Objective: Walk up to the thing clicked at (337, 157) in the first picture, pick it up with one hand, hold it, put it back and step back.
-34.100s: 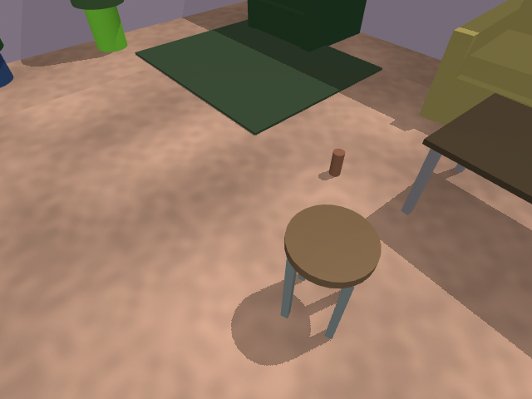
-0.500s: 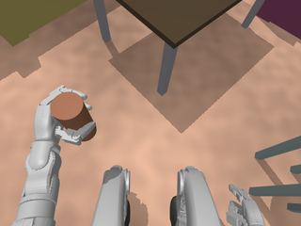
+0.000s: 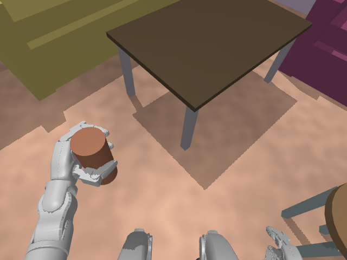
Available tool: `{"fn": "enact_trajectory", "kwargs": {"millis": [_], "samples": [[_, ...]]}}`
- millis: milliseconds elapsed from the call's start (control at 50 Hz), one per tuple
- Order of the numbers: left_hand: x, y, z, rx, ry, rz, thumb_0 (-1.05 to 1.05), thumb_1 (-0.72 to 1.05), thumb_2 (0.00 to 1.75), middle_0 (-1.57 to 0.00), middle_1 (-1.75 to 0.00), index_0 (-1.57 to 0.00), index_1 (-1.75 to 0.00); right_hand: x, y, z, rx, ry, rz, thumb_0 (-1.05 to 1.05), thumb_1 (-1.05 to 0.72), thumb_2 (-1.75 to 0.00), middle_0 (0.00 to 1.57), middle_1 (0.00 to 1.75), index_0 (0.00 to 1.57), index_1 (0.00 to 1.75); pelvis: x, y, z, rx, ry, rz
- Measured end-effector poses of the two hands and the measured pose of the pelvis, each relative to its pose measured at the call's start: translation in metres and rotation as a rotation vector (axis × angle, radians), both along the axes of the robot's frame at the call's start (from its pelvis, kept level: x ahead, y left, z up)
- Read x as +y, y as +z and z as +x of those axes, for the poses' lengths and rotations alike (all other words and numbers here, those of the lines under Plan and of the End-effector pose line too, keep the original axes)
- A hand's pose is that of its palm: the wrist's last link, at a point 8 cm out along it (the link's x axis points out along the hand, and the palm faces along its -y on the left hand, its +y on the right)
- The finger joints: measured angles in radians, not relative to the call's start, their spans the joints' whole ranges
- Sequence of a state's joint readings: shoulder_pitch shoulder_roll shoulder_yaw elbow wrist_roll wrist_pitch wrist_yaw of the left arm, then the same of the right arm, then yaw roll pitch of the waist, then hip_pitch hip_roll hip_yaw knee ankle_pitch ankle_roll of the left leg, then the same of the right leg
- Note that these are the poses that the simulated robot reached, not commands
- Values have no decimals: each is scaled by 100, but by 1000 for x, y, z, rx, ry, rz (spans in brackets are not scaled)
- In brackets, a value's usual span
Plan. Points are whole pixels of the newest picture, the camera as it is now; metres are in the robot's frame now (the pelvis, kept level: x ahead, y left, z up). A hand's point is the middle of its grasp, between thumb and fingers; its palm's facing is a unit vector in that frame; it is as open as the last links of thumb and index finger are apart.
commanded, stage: lift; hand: left
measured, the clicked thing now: (97, 158) +0.35 +0.19 +0.02
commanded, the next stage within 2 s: hold in 0.78 s
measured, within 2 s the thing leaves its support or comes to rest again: neither
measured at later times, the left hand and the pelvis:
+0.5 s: hand (94, 137) +0.35 +0.17 +0.10, palm faces +0.05 -1.00 -0.01, open 9.0 cm; pelvis +0.02 +0.00 +0.06, yaw +0 degrees
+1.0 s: hand (98, 126) +0.36 +0.16 +0.12, palm faces +0.03 -1.00 +0.01, open 9.0 cm; pelvis +0.03 -0.01 +0.08, yaw +0 degrees
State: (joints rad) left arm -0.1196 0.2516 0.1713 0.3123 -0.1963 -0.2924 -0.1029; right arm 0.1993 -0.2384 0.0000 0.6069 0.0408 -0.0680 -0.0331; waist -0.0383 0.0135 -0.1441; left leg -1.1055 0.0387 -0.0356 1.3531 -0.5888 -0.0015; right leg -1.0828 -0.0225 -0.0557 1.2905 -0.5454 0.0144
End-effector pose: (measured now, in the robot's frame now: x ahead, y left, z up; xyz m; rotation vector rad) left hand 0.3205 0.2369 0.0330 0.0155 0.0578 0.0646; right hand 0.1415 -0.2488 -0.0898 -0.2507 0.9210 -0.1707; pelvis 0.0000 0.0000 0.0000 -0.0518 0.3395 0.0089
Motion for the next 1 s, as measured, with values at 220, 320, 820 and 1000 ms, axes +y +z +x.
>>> {"fn": "enact_trajectory", "kwargs": {"millis": [220,320,820,1000], "samples": [[-4,34,2,-7,-4,6,-1,-28,112,-77,-102,-79,-103,7,27,-4,16,3,19,1,-90,-90,20,29,20,30,1,31,8,-63,0,9],[-6,47,5,-11,-6,0,-1,-28,112,-77,-102,-79,-103,10,38,-4,14,0,23,1,-90,-90,20,30,20,30,1,42,12,-90,-2,12],[-17,82,17,-26,-28,-18,-1,-28,112,-77,-102,-79,-103,1,67,5,23,-7,22,1,-89,-90,20,30,20,30,-5,74,27,-173,-4,26],[-21,89,19,-28,-29,-24,-1,-28,112,-77,-102,-79,-103,-3,72,9,23,-10,23,1,-90,-90,20,30,20,30,-8,80,32,-189,-5,29]]}}
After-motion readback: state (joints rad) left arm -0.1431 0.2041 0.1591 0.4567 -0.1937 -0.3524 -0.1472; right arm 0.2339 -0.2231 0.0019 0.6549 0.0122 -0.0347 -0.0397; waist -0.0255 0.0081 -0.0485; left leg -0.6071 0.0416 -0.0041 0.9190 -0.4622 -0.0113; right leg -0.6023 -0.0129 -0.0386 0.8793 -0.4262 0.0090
